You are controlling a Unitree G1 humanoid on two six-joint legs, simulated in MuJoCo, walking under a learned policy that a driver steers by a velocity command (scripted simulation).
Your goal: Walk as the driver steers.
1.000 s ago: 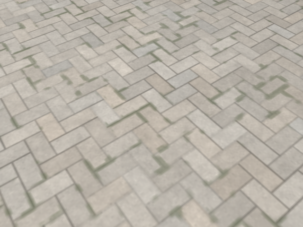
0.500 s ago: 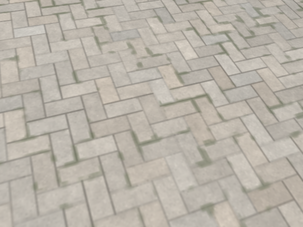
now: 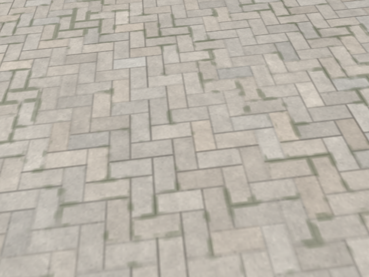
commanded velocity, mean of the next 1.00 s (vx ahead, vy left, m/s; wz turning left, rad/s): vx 0.17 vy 0.00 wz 0.02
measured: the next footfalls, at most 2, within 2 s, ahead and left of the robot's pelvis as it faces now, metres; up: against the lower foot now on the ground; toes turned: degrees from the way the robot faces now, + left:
left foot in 0.22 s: +0.12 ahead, +0.14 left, +0.00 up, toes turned +0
right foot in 0.62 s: +0.30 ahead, -0.07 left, +0.00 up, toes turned -1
